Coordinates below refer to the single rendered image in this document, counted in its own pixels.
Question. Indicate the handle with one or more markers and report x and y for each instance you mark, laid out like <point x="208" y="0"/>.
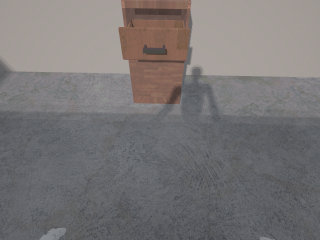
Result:
<point x="153" y="50"/>

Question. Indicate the cabinet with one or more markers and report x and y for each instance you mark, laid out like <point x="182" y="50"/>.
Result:
<point x="156" y="81"/>

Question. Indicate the drawer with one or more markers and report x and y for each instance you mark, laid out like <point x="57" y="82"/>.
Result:
<point x="154" y="34"/>

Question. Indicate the left robot hand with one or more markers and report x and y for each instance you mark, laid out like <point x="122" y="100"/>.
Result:
<point x="54" y="234"/>

